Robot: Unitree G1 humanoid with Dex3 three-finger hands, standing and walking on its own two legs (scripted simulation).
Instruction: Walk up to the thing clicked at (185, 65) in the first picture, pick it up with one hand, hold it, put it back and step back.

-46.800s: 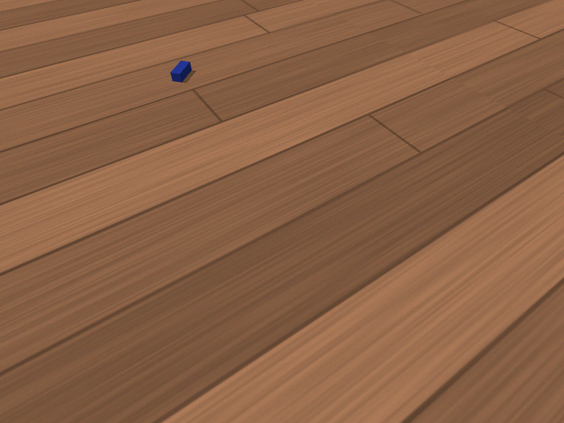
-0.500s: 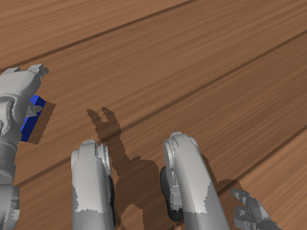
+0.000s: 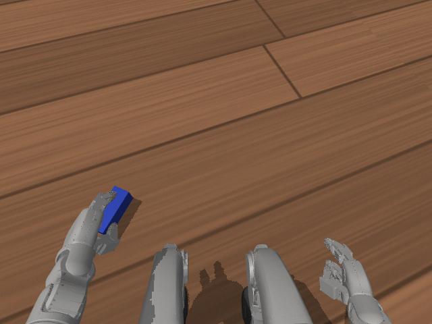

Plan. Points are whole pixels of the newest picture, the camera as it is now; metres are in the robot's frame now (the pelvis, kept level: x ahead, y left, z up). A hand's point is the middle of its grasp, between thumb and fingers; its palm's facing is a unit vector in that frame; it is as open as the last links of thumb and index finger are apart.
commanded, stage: home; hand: left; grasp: from above
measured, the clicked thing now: (111, 211) +0.48 +0.38 -0.54
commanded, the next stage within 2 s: none
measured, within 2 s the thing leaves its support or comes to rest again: neither
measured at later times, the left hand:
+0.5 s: hand (78, 248) +0.23 +0.19 +0.09, palm faces +0.11 -0.97 -0.22, open 7.8 cm
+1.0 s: hand (76, 258) +0.22 +0.19 +0.10, palm faces +0.09 -0.97 -0.21, open 7.8 cm
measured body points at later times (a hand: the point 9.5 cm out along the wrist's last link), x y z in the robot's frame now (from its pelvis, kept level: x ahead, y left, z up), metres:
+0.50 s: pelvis +0.07 +0.00 +0.14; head +0.09 +0.01 +0.59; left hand +0.22 +0.24 +0.11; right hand +0.23 -0.23 +0.07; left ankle +0.08 +0.13 -0.54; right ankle +0.07 -0.13 -0.54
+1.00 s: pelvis +0.07 +0.00 +0.14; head +0.08 +0.00 +0.59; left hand +0.21 +0.24 +0.11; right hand +0.24 -0.23 +0.08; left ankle +0.08 +0.13 -0.54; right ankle +0.07 -0.13 -0.54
